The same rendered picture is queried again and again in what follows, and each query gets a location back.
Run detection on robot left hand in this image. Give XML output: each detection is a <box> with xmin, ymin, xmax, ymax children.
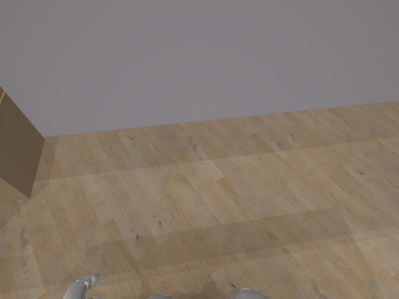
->
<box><xmin>63</xmin><ymin>273</ymin><xmax>100</xmax><ymax>299</ymax></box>

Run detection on cupboard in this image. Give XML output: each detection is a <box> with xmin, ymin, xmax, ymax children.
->
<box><xmin>0</xmin><ymin>86</ymin><xmax>45</xmax><ymax>202</ymax></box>

